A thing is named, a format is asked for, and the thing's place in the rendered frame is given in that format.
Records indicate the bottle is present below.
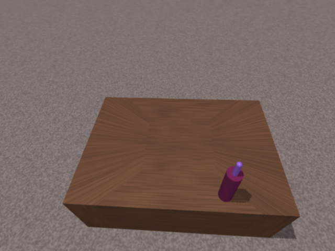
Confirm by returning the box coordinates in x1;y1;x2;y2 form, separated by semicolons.
218;162;244;202

